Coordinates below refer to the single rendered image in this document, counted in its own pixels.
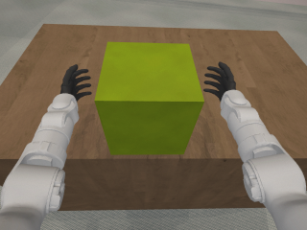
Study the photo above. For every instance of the right robot hand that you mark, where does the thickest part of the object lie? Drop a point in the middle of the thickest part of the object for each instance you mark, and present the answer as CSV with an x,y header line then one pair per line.
x,y
225,80

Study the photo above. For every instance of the right robot forearm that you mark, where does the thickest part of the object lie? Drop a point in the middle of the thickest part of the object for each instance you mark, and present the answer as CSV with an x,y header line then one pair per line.
x,y
249,132

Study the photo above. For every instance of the carton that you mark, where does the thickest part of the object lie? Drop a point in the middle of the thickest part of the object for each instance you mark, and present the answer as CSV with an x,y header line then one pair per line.
x,y
148,97

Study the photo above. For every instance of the left robot upper arm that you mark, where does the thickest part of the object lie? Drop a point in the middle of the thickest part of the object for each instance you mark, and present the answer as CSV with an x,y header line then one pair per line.
x,y
33,192

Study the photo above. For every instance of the right robot upper arm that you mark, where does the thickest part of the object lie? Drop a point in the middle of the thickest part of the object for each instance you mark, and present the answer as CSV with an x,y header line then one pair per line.
x,y
275,181

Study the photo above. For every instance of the left robot forearm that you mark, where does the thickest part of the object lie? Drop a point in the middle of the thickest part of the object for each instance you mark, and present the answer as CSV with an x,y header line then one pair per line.
x,y
52,137

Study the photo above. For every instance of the pedestal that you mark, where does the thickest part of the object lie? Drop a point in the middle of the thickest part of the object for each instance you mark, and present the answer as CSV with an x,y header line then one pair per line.
x,y
209,175

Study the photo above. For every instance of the left robot hand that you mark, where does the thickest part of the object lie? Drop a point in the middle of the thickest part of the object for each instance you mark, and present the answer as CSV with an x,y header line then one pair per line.
x,y
69,82

